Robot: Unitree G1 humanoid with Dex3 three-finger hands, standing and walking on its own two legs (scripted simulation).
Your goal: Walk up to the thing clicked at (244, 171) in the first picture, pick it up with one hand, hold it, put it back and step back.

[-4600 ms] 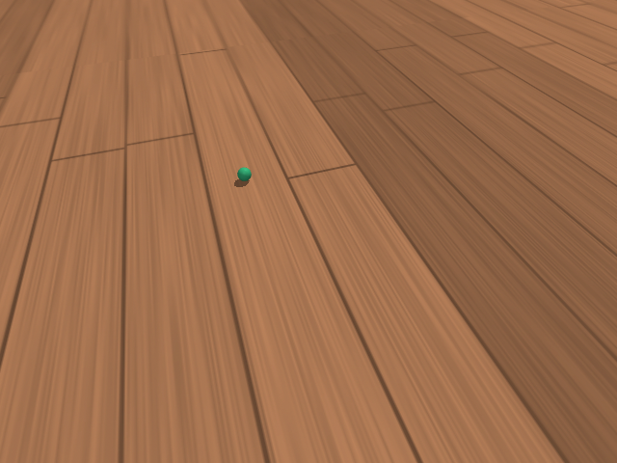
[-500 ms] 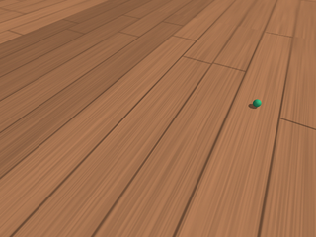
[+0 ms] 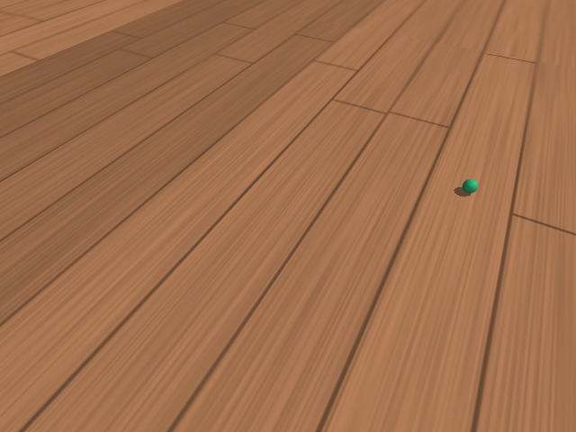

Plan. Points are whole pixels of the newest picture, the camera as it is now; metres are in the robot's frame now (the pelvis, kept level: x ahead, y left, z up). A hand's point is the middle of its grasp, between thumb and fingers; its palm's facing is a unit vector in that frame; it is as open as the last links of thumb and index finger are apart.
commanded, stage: stand
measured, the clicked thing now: (470, 186) +1.42 -0.84 -0.75
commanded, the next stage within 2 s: walk up in 1.34 s
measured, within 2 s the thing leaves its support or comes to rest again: neither
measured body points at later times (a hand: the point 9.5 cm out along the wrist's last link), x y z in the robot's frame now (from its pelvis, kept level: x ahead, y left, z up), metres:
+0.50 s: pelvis +0.00 +0.00 +0.00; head +0.01 +0.00 +0.45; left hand +0.07 +0.30 -0.13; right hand +0.08 -0.31 -0.13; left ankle +0.01 +0.14 -0.75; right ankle -0.02 -0.13 -0.75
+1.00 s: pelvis +0.00 +0.00 +0.00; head +0.01 +0.00 +0.45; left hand +0.07 +0.31 -0.13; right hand +0.07 -0.30 -0.13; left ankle +0.01 +0.14 -0.75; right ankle -0.02 -0.13 -0.75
